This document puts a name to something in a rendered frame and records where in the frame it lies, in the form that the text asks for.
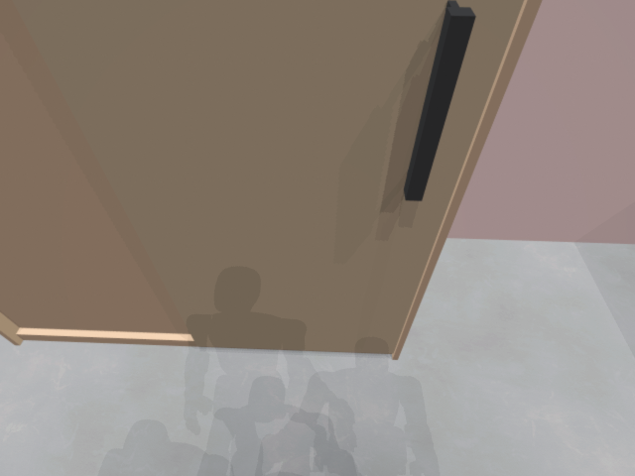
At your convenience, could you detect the handle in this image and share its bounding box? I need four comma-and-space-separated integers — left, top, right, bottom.
404, 0, 476, 201

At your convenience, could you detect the wardrobe door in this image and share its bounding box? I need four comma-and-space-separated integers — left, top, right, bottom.
12, 0, 524, 353
0, 0, 190, 334

